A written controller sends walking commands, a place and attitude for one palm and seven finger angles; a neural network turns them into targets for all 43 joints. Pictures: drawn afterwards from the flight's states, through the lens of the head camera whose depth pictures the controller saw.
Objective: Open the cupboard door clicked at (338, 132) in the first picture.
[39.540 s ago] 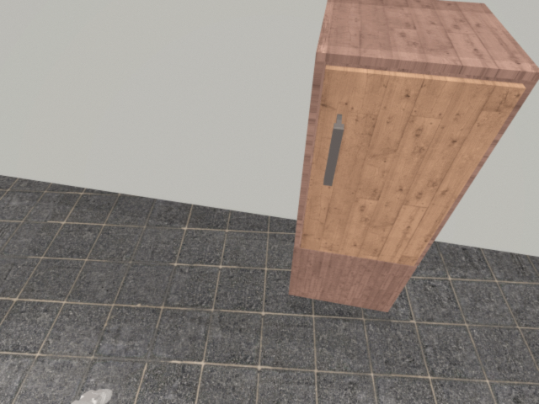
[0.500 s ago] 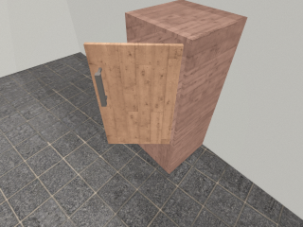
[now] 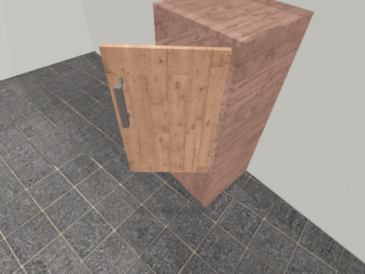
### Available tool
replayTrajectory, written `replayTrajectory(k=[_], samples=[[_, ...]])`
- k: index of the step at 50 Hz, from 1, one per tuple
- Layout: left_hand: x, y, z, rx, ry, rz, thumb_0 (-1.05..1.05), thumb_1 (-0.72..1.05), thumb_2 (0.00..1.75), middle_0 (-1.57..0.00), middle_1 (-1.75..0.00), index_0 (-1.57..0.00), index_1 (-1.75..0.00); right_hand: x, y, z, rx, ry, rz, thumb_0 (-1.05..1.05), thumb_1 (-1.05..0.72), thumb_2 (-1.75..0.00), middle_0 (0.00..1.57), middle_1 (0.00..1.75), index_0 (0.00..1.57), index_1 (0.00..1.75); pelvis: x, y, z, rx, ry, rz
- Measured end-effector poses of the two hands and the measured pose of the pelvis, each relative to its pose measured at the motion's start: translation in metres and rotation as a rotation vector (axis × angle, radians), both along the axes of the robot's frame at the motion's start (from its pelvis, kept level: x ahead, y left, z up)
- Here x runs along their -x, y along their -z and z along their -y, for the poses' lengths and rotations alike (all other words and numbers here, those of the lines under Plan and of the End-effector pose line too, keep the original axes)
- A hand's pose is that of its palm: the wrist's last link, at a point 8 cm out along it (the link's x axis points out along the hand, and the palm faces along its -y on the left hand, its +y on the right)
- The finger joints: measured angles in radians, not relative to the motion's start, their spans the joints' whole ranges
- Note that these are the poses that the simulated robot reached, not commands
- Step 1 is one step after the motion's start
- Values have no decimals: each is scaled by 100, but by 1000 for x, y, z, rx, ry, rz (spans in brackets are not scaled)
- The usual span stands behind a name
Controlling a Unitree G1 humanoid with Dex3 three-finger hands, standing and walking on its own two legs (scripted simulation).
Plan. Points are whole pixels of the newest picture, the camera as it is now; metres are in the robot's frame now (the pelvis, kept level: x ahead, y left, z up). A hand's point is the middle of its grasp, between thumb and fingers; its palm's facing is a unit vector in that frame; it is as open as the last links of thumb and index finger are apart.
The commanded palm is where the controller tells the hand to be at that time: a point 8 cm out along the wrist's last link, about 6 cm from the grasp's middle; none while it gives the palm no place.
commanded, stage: shuffle to correct the standing spot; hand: left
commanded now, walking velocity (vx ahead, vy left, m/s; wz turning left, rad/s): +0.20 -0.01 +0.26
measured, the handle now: (123, 103) +0.58 +0.22 +0.03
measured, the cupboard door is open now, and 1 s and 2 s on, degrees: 48 48 48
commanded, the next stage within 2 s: come to a stop and stand still in 0.08 s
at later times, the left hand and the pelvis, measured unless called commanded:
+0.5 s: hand (99, 267) +0.17 +0.22 -0.17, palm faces +0.08 -0.97 -0.24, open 7.3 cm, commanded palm none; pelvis +0.12 +0.02 +0.00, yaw +4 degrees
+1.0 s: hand out of the picture +0.14 +0.29 -0.16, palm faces +0.08 -0.97 -0.23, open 7.3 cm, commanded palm none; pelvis +0.09 +0.10 +0.00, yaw +1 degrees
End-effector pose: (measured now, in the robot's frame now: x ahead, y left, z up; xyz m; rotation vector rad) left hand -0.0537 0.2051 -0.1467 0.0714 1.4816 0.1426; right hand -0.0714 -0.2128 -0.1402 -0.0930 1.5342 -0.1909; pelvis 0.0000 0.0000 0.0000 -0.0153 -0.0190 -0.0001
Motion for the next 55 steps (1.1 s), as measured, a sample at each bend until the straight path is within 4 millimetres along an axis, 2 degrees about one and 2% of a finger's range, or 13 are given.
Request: replayTrajectory(k=[4, 8, 10, 12, 20, 24, 27, 33, 36, 39, 43, 48, 55], samples=[[-10, 5, 0, -1, -62, 21, 0, 90, 89, -20, -30, -20, -30, -32, 6, -7, -5, -41, 7, 1, -91, -90, 20, 30, 20, 30, -19, 5, -7, 21, -40, -9], [-18, 16, -9, 18, -91, -8, 0, 90, 89, -20, -30, -20, -30, -86, 6, -17, 22, -80, 95, 1, -91, -90, 20, 30, 20, 30, -39, 11, -21, 19, -49, -9], [-30, 16, -14, 27, -65, -44, 0, 91, 89, -20, -30, -20, -30, -109, 3, -22, 39, -69, 163, 1, -91, -90, 20, 30, 20, 30, -51, 9, -27, 13, -23, -8], [-51, 12, -21, 27, -35, -46, 0, 91, 89, -20, -30, -20, -30, -122, -2, -29, 48, -55, 198, 1, -91, -90, 20, 30, 20, 30, -63, 5, -32, 17, -13, -10], [-165, -4, -53, -57, 5, 116, 3, 95, 89, -20, -30, -20, -30, -128, -11, -50, 13, -46, 59, 0, -91, -90, 20, 30, 20, 30, -99, -8, -32, 26, -44, -18], [-209, -10, -62, -103, 12, 191, 2, 94, 89, -19, -30, -20, -30, -134, -2, -43, -1, -30, -24, 0, -91, -90, 20, 30, 20, 30, -117, -3, -26, 15, -58, -3], [-227, -9, -64, -139, 2, 240, 1, 93, 89, -19, -30, -20, -30, -149, 9, -28, 5, -26, -41, 1, -91, -90, 20, 30, 20, 30, -128, 6, -22, -7, -71, 2], [-230, -8, -58, -126, 11, 223, 0, 91, 89, -19, -30, -20, -30, -209, 13, -9, 48, -56, 81, 1, -91, -90, 20, 30, 20, 30, -122, 5, -30, 3, -74, 5], [-228, -4, -59, -102, 14, 227, 0, 91, 89, -20, -30, -20, -30, -235, 7, -12, 59, -85, 171, 1, -91, -90, 20, 30, 20, 30, -115, 4, -36, -1, -71, -1], [-224, 1, -69, -85, 8, 250, 0, 92, 89, -20, -30, -21, -30, -252, 2, -22, 72, -116, 244, 1, -91, -90, 20, 30, 20, 30, -106, 7, -45, 2, -65, -1], [-212, 10, -91, -79, 3, 274, 0, 92, 89, -20, -30, -21, -30, -258, -7, -42, 89, -121, 350, 0, -91, -90, 20, 30, 20, 30, -97, 13, -65, -11, -58, 23], [-193, -7, -121, -99, 18, 272, 0, 91, 89, -20, -30, -21, -30, -255, -20, -70, 73, -116, 471, 1, -91, -90, 20, 30, 20, 30, -92, 5, -90, 2, -20, 35], [-158, -22, -153, -163, 23, 265, 0, 91, 89, -20, -30, -20, -30, -231, -8, -100, 2, -154, 454, 1, -91, -90, 20, 30, 20, 30, -69, 3, -105, -27, -18, 9]])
